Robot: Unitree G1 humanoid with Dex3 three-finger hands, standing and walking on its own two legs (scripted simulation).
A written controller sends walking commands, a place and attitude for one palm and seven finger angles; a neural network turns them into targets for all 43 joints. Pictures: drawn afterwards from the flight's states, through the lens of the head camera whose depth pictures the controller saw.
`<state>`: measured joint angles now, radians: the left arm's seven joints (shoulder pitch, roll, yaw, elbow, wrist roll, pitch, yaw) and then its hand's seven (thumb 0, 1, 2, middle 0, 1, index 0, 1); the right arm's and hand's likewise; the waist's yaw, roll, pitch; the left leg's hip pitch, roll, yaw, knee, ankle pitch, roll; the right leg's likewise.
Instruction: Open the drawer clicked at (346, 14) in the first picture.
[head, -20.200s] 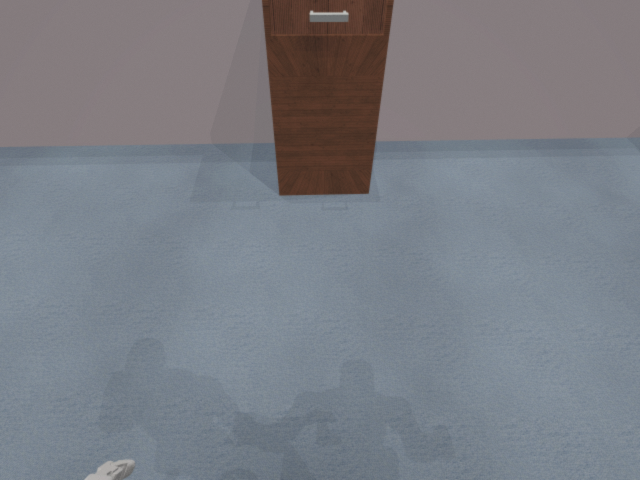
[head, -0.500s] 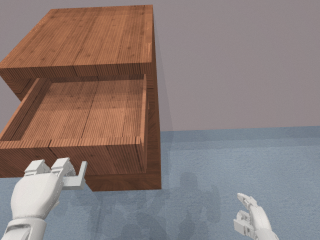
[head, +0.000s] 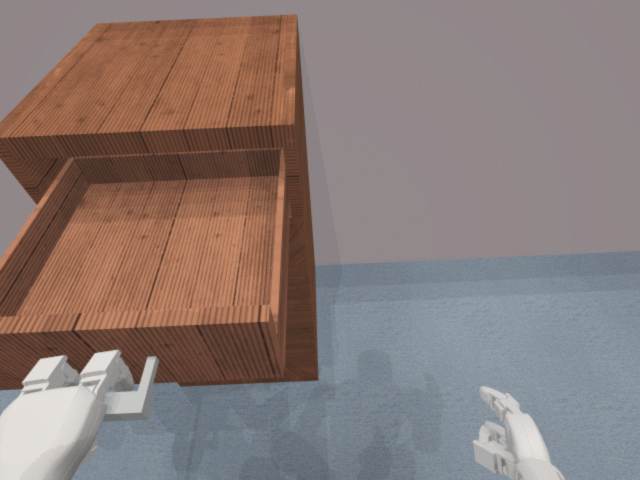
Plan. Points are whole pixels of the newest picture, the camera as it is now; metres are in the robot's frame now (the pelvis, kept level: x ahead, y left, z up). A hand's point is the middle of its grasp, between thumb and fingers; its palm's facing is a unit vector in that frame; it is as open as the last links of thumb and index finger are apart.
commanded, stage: pull the drawer open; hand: left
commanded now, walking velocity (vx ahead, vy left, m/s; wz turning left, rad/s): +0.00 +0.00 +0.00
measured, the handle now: (94, 387) +0.19 +0.28 +0.06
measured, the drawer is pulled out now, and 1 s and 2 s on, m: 0.29 0.30 0.29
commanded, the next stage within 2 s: open the thumb to release the handle in 0.26 s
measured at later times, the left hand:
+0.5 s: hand (83, 441) +0.14 +0.28 +0.04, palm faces +0.01 -0.02 -1.00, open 5.6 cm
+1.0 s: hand (82, 444) +0.14 +0.27 +0.04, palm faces +0.00 -0.04 -1.00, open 13.3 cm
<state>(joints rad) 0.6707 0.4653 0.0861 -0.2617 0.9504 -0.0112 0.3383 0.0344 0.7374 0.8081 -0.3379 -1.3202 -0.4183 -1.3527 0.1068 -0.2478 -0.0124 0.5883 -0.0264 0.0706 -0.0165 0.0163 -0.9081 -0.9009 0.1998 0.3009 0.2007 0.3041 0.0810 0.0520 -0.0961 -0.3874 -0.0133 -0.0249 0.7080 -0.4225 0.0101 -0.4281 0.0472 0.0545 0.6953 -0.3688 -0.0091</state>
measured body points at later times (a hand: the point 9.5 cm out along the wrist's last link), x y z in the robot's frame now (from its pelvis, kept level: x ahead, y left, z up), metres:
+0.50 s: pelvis +0.00 +0.00 -0.01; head +0.02 -0.02 +0.44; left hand +0.13 +0.27 +0.09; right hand +0.22 -0.22 -0.10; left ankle -0.04 +0.11 -0.72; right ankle -0.01 -0.12 -0.72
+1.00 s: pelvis -0.01 -0.02 +0.00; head +0.00 -0.04 +0.45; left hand +0.13 +0.27 +0.10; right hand +0.22 -0.22 -0.09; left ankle -0.04 +0.11 -0.72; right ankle -0.01 -0.12 -0.72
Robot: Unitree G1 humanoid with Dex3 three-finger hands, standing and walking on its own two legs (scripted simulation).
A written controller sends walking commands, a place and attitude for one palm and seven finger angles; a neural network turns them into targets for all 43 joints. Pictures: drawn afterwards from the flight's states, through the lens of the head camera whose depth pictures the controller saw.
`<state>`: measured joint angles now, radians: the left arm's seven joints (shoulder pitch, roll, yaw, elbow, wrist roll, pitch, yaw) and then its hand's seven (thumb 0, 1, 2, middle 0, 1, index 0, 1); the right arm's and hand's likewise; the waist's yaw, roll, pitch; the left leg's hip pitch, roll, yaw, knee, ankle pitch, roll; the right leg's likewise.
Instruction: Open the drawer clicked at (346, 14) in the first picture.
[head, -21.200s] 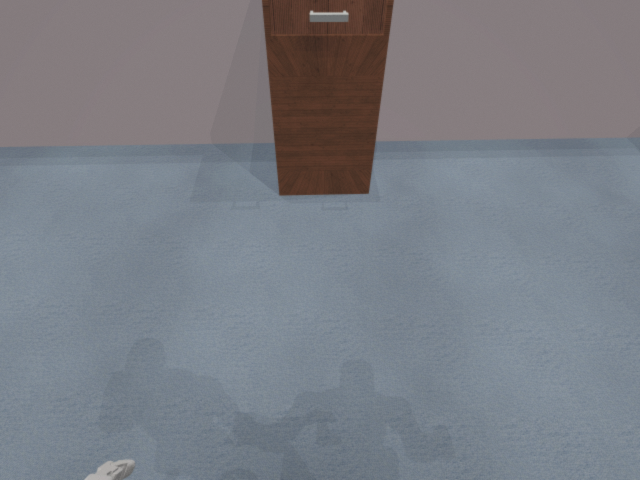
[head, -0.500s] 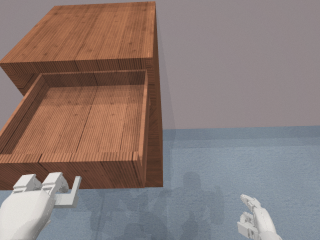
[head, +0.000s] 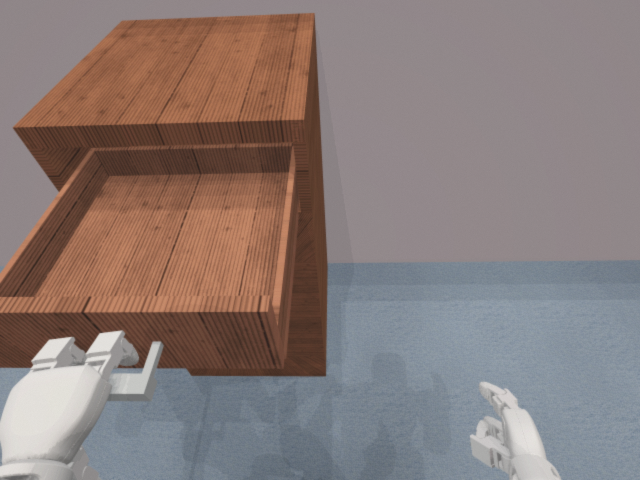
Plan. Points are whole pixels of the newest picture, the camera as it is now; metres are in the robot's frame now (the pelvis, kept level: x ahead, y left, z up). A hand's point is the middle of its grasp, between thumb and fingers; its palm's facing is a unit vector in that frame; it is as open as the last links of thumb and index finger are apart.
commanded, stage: lift the hand off the handle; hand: left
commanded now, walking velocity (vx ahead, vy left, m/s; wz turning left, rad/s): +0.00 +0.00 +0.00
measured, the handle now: (101, 368) +0.20 +0.29 +0.06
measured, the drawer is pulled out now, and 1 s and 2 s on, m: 0.30 0.29 0.29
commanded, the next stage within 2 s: draw the hand back to the body in 1.56 s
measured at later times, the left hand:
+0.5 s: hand (85, 406) +0.16 +0.29 +0.05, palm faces +0.03 -0.03 -1.00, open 13.4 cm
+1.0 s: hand (43, 367) +0.17 +0.29 +0.14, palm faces +0.11 -0.03 -0.99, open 13.3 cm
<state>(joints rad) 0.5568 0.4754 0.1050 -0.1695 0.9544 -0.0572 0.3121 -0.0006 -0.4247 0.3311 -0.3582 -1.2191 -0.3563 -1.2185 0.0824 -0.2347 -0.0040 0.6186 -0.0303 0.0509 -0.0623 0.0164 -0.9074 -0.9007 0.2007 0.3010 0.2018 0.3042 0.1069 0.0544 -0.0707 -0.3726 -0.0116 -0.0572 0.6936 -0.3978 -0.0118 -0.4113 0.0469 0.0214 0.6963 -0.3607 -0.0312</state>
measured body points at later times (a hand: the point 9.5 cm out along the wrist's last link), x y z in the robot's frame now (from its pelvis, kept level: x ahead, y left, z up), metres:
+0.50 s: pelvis -0.02 +0.00 +0.00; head -0.01 -0.03 +0.45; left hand +0.15 +0.29 +0.11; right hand +0.20 -0.20 -0.09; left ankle -0.03 +0.13 -0.72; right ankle +0.00 -0.10 -0.72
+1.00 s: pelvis -0.02 +0.01 +0.02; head -0.03 -0.02 +0.47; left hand +0.16 +0.29 +0.19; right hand +0.23 -0.17 -0.06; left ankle -0.03 +0.13 -0.72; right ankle +0.00 -0.10 -0.72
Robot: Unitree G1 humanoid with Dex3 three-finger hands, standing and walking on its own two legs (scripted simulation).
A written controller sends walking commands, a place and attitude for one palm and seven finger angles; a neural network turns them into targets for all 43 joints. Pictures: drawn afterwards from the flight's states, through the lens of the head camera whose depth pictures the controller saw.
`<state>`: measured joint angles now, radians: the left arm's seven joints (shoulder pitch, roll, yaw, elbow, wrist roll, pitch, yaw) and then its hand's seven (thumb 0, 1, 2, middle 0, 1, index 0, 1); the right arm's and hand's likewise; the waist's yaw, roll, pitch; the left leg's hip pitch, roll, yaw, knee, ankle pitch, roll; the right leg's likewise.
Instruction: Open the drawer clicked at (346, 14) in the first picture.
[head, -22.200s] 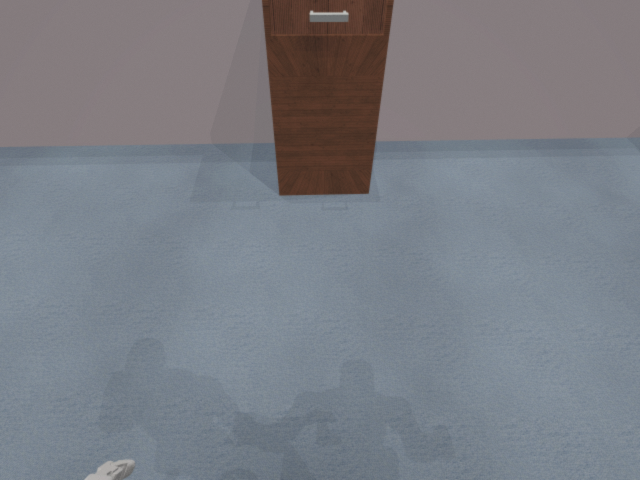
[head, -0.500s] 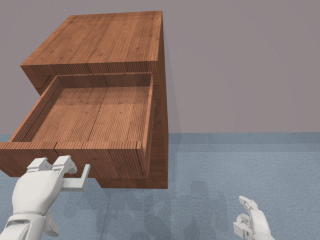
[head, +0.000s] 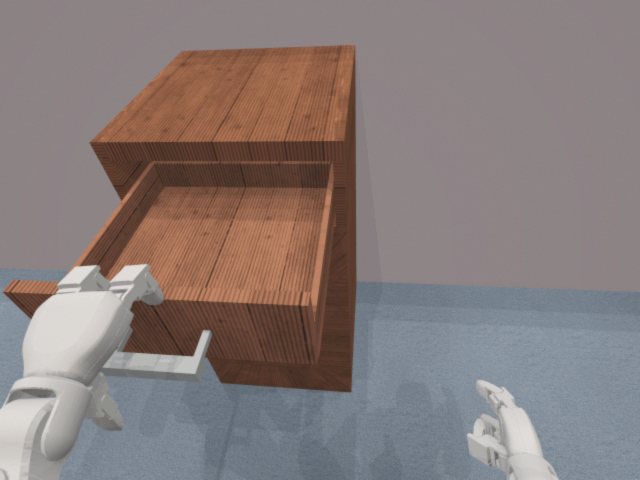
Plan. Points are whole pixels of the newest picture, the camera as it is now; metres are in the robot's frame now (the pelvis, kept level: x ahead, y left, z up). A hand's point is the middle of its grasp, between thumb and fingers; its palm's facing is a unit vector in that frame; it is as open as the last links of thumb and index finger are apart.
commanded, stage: lift the hand off the handle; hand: left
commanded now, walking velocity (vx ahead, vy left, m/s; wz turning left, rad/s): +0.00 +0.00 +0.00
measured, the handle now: (158, 351) +0.23 +0.27 +0.04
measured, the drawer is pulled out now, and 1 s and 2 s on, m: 0.29 0.29 0.29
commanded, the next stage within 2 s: draw the hand back to the body in 0.56 s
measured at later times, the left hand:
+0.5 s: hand (83, 290) +0.21 +0.28 +0.19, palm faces +0.19 +0.01 -0.98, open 13.8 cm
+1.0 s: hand (58, 303) +0.19 +0.30 +0.19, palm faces +0.17 -0.03 -0.99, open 13.8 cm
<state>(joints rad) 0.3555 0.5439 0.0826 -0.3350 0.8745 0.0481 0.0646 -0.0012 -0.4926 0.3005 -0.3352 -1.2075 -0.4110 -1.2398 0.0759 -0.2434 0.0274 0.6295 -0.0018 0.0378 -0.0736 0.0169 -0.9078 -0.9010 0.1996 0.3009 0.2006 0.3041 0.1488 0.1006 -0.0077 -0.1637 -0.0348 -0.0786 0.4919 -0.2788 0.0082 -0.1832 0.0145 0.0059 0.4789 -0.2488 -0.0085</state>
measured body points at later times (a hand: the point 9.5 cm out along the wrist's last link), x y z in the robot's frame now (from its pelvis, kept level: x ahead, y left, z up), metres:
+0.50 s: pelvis +0.00 +0.00 +0.00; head -0.02 -0.04 +0.45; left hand +0.19 +0.27 +0.25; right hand +0.24 -0.19 -0.08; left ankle -0.01 +0.12 -0.74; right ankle +0.01 -0.12 -0.74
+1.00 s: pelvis -0.01 +0.00 +0.00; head -0.02 -0.04 +0.45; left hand +0.18 +0.30 +0.24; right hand +0.23 -0.20 -0.08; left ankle -0.01 +0.12 -0.74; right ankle +0.01 -0.12 -0.74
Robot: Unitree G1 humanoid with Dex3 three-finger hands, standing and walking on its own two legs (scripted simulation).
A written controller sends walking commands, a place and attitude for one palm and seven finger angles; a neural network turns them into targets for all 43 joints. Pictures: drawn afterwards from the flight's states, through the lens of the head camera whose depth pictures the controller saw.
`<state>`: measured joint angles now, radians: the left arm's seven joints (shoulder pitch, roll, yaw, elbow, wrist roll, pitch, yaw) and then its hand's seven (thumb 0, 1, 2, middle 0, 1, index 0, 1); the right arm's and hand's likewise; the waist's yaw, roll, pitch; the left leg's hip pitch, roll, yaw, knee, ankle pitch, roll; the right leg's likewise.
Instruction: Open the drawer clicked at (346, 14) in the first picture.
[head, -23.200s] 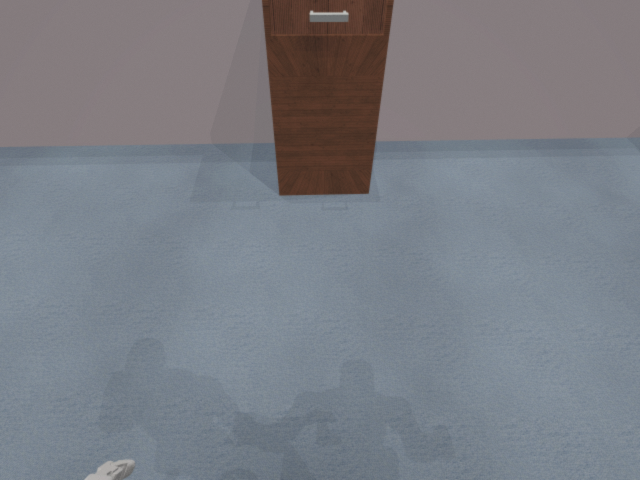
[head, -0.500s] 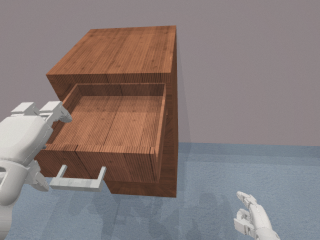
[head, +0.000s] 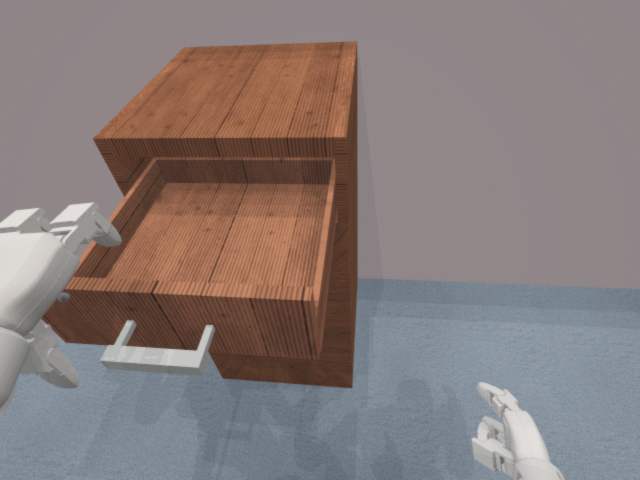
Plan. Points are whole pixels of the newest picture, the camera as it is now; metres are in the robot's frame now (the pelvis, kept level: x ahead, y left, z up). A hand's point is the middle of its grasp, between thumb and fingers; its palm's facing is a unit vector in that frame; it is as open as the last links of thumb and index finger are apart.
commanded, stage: draw the hand back to the body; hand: left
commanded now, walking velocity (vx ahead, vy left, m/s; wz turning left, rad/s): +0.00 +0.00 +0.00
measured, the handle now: (161, 345) +0.24 +0.27 +0.04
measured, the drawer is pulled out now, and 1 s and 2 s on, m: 0.29 0.29 0.29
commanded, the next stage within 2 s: step back with the hand held close in 1.26 s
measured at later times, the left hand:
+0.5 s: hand (109, 280) +0.21 +0.24 +0.22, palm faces +0.45 -0.82 -0.36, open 13.3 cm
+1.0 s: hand (119, 282) +0.21 +0.22 +0.22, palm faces +0.45 -0.81 -0.38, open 9.1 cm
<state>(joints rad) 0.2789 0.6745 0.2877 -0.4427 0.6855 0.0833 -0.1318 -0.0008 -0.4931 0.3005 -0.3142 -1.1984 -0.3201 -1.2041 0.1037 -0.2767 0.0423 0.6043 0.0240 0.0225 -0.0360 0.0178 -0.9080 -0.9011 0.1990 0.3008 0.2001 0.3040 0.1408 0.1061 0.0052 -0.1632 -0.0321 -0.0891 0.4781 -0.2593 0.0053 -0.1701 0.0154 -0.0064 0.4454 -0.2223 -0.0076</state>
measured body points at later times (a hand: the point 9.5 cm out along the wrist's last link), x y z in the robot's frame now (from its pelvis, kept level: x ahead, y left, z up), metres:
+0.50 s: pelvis +0.01 -0.01 +0.00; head -0.01 -0.01 +0.45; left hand +0.18 +0.28 +0.23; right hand +0.21 -0.20 -0.07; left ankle +0.00 +0.12 -0.74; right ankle +0.01 -0.12 -0.74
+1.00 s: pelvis +0.02 -0.01 +0.00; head +0.00 -0.04 +0.45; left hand +0.18 +0.26 +0.24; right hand +0.22 -0.23 -0.07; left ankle +0.00 +0.12 -0.74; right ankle +0.01 -0.12 -0.74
